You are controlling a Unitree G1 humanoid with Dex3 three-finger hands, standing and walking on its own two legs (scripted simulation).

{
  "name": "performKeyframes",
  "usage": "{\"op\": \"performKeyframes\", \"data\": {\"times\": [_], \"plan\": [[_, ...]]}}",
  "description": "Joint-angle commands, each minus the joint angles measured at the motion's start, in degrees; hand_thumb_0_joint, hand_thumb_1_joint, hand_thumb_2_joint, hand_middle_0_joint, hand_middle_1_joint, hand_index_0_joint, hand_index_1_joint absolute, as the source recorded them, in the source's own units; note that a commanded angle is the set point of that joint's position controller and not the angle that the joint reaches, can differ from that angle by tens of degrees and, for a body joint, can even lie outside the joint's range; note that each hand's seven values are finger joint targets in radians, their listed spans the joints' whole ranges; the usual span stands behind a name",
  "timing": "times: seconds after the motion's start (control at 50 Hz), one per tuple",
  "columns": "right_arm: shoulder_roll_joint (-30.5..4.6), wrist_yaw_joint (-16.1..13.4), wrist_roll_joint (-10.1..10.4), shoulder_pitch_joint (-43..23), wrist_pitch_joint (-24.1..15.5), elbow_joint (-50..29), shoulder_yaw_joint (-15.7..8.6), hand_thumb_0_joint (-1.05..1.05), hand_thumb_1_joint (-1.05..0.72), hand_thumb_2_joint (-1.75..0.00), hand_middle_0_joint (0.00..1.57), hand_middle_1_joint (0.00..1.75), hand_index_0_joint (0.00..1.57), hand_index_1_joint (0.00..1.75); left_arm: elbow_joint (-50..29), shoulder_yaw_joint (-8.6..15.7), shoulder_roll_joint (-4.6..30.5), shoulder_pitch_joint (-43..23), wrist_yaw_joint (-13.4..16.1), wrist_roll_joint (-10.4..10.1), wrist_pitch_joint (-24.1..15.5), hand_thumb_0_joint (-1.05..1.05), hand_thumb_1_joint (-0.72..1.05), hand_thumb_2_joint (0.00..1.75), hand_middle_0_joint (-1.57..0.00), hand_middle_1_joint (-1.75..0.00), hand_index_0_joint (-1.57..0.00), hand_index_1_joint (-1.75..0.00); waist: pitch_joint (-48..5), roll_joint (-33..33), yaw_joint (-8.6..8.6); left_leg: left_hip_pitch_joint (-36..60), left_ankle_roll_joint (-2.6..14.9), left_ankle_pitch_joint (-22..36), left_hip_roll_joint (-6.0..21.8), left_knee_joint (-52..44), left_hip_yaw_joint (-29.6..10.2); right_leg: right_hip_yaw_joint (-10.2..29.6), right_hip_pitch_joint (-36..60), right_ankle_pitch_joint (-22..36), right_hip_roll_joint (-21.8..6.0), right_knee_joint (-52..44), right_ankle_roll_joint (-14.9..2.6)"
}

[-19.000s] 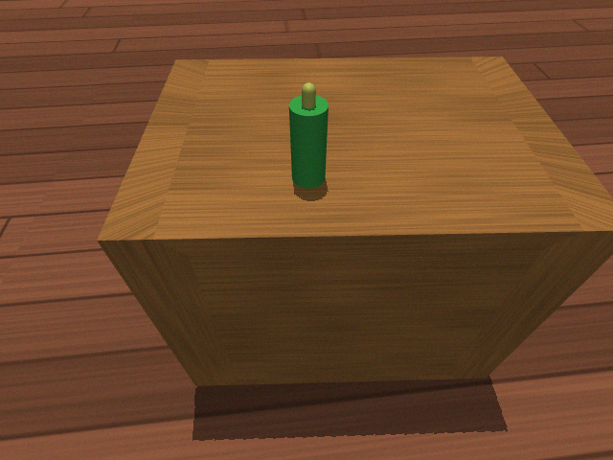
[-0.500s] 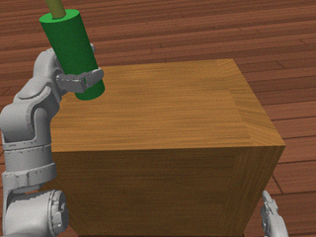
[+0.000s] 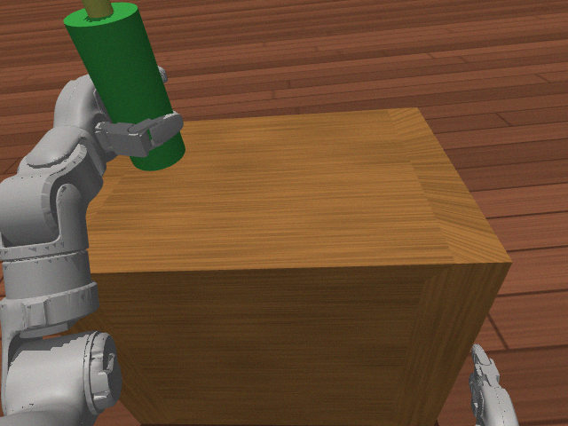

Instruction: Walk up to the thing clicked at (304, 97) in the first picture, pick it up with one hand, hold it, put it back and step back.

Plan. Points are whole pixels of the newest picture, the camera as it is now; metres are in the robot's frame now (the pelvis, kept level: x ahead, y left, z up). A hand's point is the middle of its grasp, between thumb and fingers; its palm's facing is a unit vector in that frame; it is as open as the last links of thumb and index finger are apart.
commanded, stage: hold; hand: left
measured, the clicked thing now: (127, 77) +0.35 +0.16 +0.37
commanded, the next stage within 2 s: crouch in 0.14 s
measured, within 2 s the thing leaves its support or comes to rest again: neither
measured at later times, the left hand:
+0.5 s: hand (156, 132) +0.37 +0.16 +0.29, palm faces +0.12 -0.99 +0.02, open 9.2 cm
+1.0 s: hand (176, 153) +0.46 +0.19 +0.21, palm faces +0.16 -0.99 +0.00, open 9.2 cm
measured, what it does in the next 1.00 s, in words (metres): stands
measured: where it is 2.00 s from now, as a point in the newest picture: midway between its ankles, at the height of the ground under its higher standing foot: outside the picture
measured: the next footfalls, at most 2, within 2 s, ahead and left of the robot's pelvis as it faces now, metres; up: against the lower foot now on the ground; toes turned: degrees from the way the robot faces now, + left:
none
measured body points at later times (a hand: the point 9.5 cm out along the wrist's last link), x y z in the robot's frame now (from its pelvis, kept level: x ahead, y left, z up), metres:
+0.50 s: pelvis -0.01 +0.00 +0.00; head -0.06 -0.03 +0.45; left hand +0.36 +0.21 +0.29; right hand +0.16 -0.26 -0.06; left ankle +0.03 +0.13 -0.72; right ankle +0.02 -0.14 -0.72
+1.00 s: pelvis +0.00 +0.00 +0.00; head +0.00 +0.00 +0.45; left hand +0.45 +0.24 +0.21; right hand +0.15 -0.27 -0.05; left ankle +0.03 +0.13 -0.72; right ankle +0.02 -0.14 -0.72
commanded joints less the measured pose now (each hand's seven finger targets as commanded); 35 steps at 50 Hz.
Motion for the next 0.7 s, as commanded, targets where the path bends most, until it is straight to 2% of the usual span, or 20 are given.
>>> {"op": "performKeyframes", "data": {"times": [0.0,0.12,0.14,0.18,0.2,0.22,0.24,0.28,0.3,0.32,0.34,0.36,0.42,0.44,0.5,0.52,0.54,0.56,0.6,0.68], "plan": [[-5.4,0.2,0.1,-6.7,-3.5,-9.2,-1.5,0.0,0.55,-0.05,0.05,0.05,0.05,0.05,-7.6,3.4,10.7,-25.9,-0.3,-1.3,-3.9,0.0,0.26,1.32,-1.3,-1.45,-1.33,-1.45,-6.3,-8.1,-0.16,3.7,1.77,5.2,-1.6,-6.2,2.5,-3.7,-1.2,5.4,2.2,-7.7,-1.03],[-5.2,1.0,0.5,-5.9,-3.3,-13.0,-1.9,0.0,0.54,-0.06,0.05,0.05,0.05,0.05,-16.0,3.7,11.2,-27.7,1.5,-1.4,-5.6,0.0,0.23,1.29,-1.27,-1.42,-1.29,-1.42,-10.3,-5.9,0.12,5.8,1.62,5.7,-1.6,-6.1,2.8,-3.8,0.2,5.9,2.1,-7.3,-1.18],[-5.4,1.0,0.5,-6.0,-3.3,-12.5,-2.0,0.0,0.54,-0.06,0.05,0.05,0.05,0.05,-16.5,4.7,12.2,-27.9,1.7,-1.4,-6.0,0.0,0.22,1.28,-1.26,-1.41,-1.28,-1.41,-10.5,-5.9,0.16,5.8,1.71,5.6,-1.7,-5.8,2.8,-3.7,0.1,5.6,2.0,-7.4,-1.13],[-5.8,0.6,0.3,-7.4,-3.4,-13.5,-2.4,0.0,0.54,-0.06,0.05,0.05,0.05,0.05,-19.0,5.3,13.8,-30.5,2.4,-0.8,-7.1,0.0,0.24,1.28,-1.26,-1.41,-1.28,-1.41,-13.3,-5.0,0.2,6.7,1.71,6.5,-2.0,-5.4,2.9,-3.3,1.1,6.5,1.7,-7.1,-1.05],[-5.5,0.4,0.1,-7.8,-3.5,-12.7,-2.4,0.0,0.53,-0.06,0.05,0.05,0.05,0.05,-20.0,4.4,13.5,-32.1,2.8,-0.3,-7.4,0.0,0.2,1.27,-1.25,-1.4,-1.27,-1.4,-12.5,-3.4,-0.04,7.0,1.55,6.1,-1.9,-5.4,3.0,-3.3,0.4,6.0,1.8,-6.9,-1.17],[-5.4,0.2,0.1,-8.2,-3.6,-12.5,-2.3,0.0,0.52,-0.07,0.05,0.05,0.05,0.05,-20.9,5.4,14.3,-32.4,3.1,-0.2,-7.9,0.0,0.2,1.32,-1.29,-1.45,-1.3,-1.47,-13.2,-2.8,0.31,7.0,1.46,5.5,-2.0,-5.3,3.0,-3.3,0.8,5.4,1.7,-7.1,-1.17],[-5.5,-0.1,-0.2,-8.7,-3.7,-12.0,-2.4,0.0,0.55,-0.05,0.05,0.05,0.05,0.05,-22.5,5.2,14.6,-33.5,3.4,0.1,-8.5,0.0,0.16,1.25,-1.26,-1.39,-1.27,-1.4,-13.8,-2.2,0.39,7.2,1.38,5.6,-1.9,-5.5,2.8,-3.3,1.3,5.6,1.7,-6.9,-1.27],[-5.7,-0.6,-0.4,-9.2,-4.1,-11.6,-2.2,0.0,0.57,-0.05,0.05,0.05,0.05,0.05,-17.8,4.1,12.5,-31.2,3.2,0.0,-8.5,0.0,0.17,1.28,-1.29,-1.41,-1.3,-1.42,-12.1,-3.6,-0.36,6.8,1.35,4.4,-1.4,-5.8,2.1,-3.6,0.6,5.0,1.9,-6.8,-1.13],[-4.6,-0.6,-0.4,-10.4,-4.1,-11.1,-0.9,0.0,0.57,-0.05,0.05,0.05,0.05,0.05,-18.2,3.5,12.1,-32.6,3.2,-0.1,-8.5,0.0,0.17,1.27,-1.3,-1.41,-1.31,-1.42,-10.9,-2.6,0.53,5.6,1.35,4.7,-1.6,-5.8,2.3,-3.6,0.6,4.9,1.8,-7.0,-1.3],[-4.9,-1.0,-0.5,-9.4,-4.1,-10.4,-1.2,0.0,0.57,-0.05,0.05,0.05,0.05,0.05,-13.8,3.5,11.7,-32.0,3.0,-0.3,-8.3,0.0,0.19,1.28,-1.31,-1.42,-1.33,-1.43,-11.5,-4.6,-0.55,5.9,1.59,4.5,-1.8,-5.6,2.5,-3.4,0.7,5.1,1.7,-7.3,-1.0],[-5.7,-1.3,-0.6,-9.9,-4.3,-9.6,-1.6,0.0,0.57,-0.05,0.05,0.05,0.05,0.05,-9.2,3.2,11.0,-29.1,2.9,-0.4,-7.9,0.0,0.17,1.29,-1.33,-1.44,-1.35,-1.45,-7.9,-6.9,-0.53,4.1,1.77,3.0,-1.8,-5.9,2.4,-3.5,-0.3,3.9,1.8,-7.8,-0.82],[-4.2,-1.2,-0.6,-9.9,-4.3,-8.2,-0.3,0.0,0.57,-0.04,0.05,0.05,0.05,0.05,-6.5,1.5,8.9,-28.3,2.5,-0.4,-7.6,0.0,0.19,1.3,-1.33,-1.43,-1.33,-1.44,-6.3,-6.4,-0.66,3.0,1.87,2.5,-2.1,-5.9,2.9,-3.1,-0.7,3.4,1.5,-8.1,-0.84],[-5.3,-1.4,-0.9,-9.0,-4.7,-8.1,-0.6,0.0,0.58,-0.04,0.05,0.05,0.05,0.05,1.9,1.2,9.5,-26.3,1.7,0.2,-8.5,0.0,0.21,1.29,-1.37,-1.45,-1.38,-1.46,-3.4,-8.3,-1.34,1.1,2.1,0.2,-2.2,-6.3,3.2,-2.8,-2.4,1.6,1.3,-9.1,-0.63],[-5.1,-1.2,-0.9,-8.5,-4.9,-8.9,-0.2,0.0,0.58,-0.04,0.05,0.05,0.05,0.05,2.4,0.0,8.3,-27.0,1.4,0.3,-9.3,0.0,0.21,1.29,-1.37,-1.45,-1.38,-1.46,-3.8,-8.7,-1.7,1.1,1.99,-0.5,-1.9,-7.0,2.9,-3.0,-2.7,1.1,1.7,-8.9,-0.82],[-5.6,-1.2,-1.2,-6.4,-5.1,-9.0,-0.1,0.0,0.59,-0.04,0.05,0.05,0.05,0.05,7.7,0.7,8.9,-27.7,0.9,0.6,-12.7,0.0,0.23,1.3,-1.37,-1.45,-1.38,-1.46,-4.6,-9.2,-2.47,1.8,1.98,-0.8,-1.2,-7.4,2.3,-3.4,-3.6,1.6,2.0,-8.2,-0.89],[-6.0,-1.1,-1.2,-5.6,-5.3,-8.5,-0.6,0.0,0.59,-0.04,0.05,0.05,0.05,0.05,8.1,0.6,10.0,-29.7,1.0,0.9,-14.1,0.0,0.23,1.29,-1.36,-1.44,-1.37,-1.45,-4.8,-8.1,-2.96,1.9,1.92,-0.9,-1.4,-7.2,2.6,-3.4,-4.4,1.5,2.0,-8.2,-1.0],[-6.5,-1.2,-1.6,-4.1,-5.5,-8.7,-1.0,0.0,0.58,-0.04,0.05,0.05,0.05,0.05,7.9,1.9,12.0,-32.4,1.1,1.2,-16.0,0.0,0.21,1.28,-1.35,-1.44,-1.36,-1.44,-7.2,-8.5,-3.58,3.0,2.02,0.1,-1.2,-6.5,2.4,-3.2,-4.2,2.7,2.0,-7.8,-0.83],[-6.2,-1.1,-1.6,-4.8,-5.8,-8.7,-0.8,0.0,0.59,-0.04,0.05,0.05,0.05,0.05,5.6,2.3,13.3,-34.7,1.5,1.5,-18.2,0.0,0.21,1.27,-1.33,-1.43,-1.34,-1.43,-9.5,-6.1,-2.95,3.6,1.81,1.3,-1.3,-6.3,2.4,-3.2,-3.4,3.7,1.9,-7.2,-1.03],[-6.9,-1.4,-1.9,-4.8,-6.0,-10.5,-1.3,0.0,0.58,-0.04,0.05,0.05,0.05,0.05,3.6,3.8,17.2,-39.6,2.3,2.4,-21.8,0.0,0.23,1.27,-1.29,-1.4,-1.31,-1.41,-14.5,-4.9,-3.44,5.6,1.89,3.6,-1.5,-5.0,2.6,-2.7,-2.3,5.5,1.7,-6.9,-0.97],[-7.5,-2.0,-1.9,-9.2,-6.8,-12.4,-1.2,0.0,0.57,-0.05,0.05,0.05,0.05,0.05,7.4,3.9,19.0,-43.5,2.6,3.3,-28.0,0.0,0.24,1.28,-1.29,-1.41,-1.31,-1.42,-17.0,-4.0,-3.84,5.1,1.92,3.0,-1.5,-4.0,2.1,-2.1,-1.3,5.0,1.5,-6.3,-0.88]]}}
